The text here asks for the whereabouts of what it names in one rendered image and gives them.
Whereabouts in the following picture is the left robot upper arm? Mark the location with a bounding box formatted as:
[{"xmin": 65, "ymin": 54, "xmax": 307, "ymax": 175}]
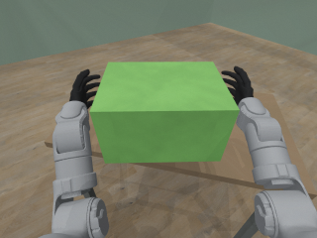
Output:
[{"xmin": 39, "ymin": 196, "xmax": 109, "ymax": 238}]

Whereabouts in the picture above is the carton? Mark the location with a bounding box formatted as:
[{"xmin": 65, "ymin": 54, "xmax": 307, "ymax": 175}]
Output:
[{"xmin": 89, "ymin": 61, "xmax": 240, "ymax": 164}]

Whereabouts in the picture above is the right robot upper arm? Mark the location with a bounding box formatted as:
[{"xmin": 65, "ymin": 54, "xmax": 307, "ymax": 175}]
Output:
[{"xmin": 254, "ymin": 189, "xmax": 317, "ymax": 238}]

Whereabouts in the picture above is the table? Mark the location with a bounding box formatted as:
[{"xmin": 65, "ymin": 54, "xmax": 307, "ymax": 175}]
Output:
[{"xmin": 44, "ymin": 78, "xmax": 317, "ymax": 238}]

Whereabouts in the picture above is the right robot forearm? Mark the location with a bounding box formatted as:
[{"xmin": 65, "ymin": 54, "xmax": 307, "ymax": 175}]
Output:
[{"xmin": 236, "ymin": 97, "xmax": 317, "ymax": 216}]

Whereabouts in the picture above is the left robot forearm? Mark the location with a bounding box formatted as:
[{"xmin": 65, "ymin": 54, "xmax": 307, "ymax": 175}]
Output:
[{"xmin": 52, "ymin": 100, "xmax": 98, "ymax": 233}]

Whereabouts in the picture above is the right robot hand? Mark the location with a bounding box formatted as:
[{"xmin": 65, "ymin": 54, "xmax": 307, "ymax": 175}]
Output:
[{"xmin": 221, "ymin": 66, "xmax": 254, "ymax": 106}]

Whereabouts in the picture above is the left robot hand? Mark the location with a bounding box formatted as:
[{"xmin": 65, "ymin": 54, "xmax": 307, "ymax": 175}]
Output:
[{"xmin": 69, "ymin": 69, "xmax": 101, "ymax": 109}]

